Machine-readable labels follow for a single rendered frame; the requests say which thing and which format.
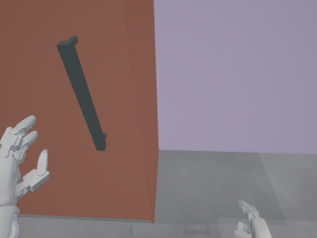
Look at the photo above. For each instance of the left robot hand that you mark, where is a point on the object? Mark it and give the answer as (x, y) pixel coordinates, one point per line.
(12, 153)

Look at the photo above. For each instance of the left robot forearm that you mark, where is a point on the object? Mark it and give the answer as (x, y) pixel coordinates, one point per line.
(9, 227)

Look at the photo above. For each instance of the right robot hand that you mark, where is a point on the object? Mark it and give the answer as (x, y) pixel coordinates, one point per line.
(257, 228)

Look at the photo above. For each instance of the handle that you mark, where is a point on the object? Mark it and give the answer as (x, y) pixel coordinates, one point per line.
(72, 65)

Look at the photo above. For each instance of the wardrobe door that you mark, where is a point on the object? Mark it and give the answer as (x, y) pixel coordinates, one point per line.
(83, 182)

